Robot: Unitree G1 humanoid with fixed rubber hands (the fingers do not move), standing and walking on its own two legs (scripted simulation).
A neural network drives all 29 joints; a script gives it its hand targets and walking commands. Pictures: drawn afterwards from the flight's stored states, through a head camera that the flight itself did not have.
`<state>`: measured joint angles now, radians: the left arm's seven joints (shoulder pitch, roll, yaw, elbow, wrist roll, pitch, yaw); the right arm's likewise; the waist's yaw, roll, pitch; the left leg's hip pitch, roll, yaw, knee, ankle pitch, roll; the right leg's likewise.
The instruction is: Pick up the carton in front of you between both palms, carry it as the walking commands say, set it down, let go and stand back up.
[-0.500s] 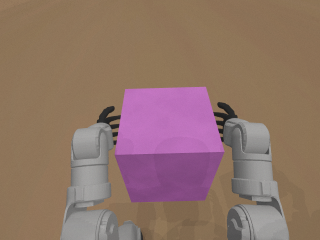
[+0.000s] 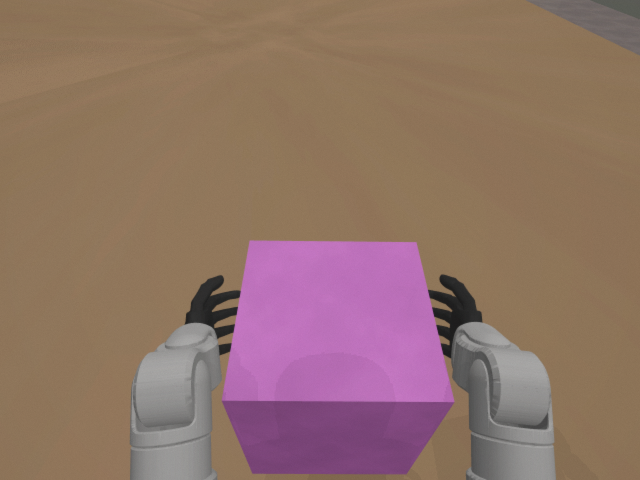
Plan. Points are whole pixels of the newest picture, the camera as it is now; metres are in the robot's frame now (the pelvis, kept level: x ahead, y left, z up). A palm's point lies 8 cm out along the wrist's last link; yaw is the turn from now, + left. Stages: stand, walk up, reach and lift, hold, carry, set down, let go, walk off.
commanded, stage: carry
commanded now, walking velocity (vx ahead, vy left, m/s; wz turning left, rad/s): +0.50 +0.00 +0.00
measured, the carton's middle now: (331, 362) +0.28 +0.00 +0.02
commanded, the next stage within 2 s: none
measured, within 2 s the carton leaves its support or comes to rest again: neither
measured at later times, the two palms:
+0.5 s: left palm (255, 192) +0.55 +0.12 +0.09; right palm (427, 190) +0.57 -0.17 +0.08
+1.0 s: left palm (254, 117) +0.84 +0.16 +0.08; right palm (386, 116) +0.85 -0.14 +0.09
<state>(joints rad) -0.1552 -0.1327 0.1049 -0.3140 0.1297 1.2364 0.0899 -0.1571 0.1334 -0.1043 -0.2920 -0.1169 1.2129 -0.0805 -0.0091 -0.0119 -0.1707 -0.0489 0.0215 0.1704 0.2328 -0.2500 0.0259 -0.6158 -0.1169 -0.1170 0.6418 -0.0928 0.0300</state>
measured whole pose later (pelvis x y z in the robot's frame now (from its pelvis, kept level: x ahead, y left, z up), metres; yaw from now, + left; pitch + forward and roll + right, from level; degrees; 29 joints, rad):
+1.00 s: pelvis +0.57 +0.01 -0.01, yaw +0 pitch +3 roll +0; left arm -0.18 -0.14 0.10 -0.39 0.12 1.22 0.10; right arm -0.18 0.14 -0.12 -0.36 -0.10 1.19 -0.08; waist 0.00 -0.04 -0.06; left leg -0.21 0.04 0.22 0.41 -0.26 0.03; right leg -0.43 -0.07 -0.15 0.46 -0.05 0.02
